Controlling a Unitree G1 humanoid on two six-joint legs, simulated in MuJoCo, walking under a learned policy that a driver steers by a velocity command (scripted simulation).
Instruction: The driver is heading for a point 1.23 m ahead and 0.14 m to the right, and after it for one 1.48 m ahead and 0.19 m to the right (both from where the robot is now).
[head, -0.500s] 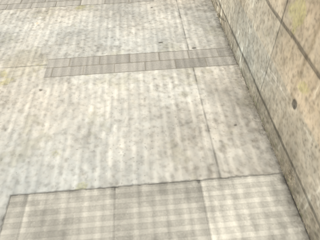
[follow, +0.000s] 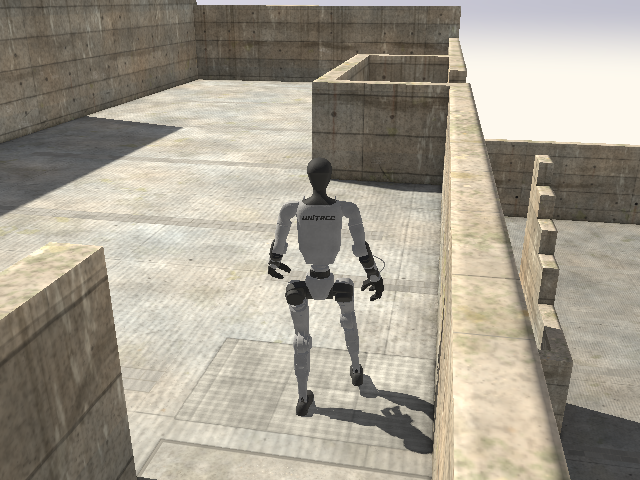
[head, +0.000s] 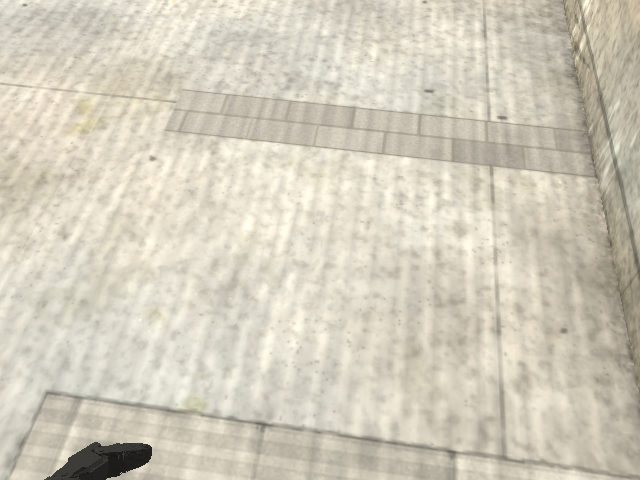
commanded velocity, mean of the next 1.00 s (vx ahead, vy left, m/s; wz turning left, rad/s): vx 0.50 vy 0.00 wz -0.14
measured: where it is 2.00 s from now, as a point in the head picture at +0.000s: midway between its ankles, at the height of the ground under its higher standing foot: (383, 281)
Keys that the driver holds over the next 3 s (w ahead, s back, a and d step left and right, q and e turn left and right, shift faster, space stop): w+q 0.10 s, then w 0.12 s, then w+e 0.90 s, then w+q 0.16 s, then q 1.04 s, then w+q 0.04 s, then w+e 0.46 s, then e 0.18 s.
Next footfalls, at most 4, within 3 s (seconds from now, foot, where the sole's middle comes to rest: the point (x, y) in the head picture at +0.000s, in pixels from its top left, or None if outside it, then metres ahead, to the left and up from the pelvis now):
0.10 right None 0.23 -0.16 -0.78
0.54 left None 0.40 0.11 -0.78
1.04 right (397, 378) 0.67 -0.18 -0.78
1.54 left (338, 263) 0.99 -0.08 -0.78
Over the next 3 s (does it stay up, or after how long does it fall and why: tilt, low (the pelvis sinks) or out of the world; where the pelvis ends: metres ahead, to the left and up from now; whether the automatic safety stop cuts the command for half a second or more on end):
stays up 1.09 -0.11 -0.02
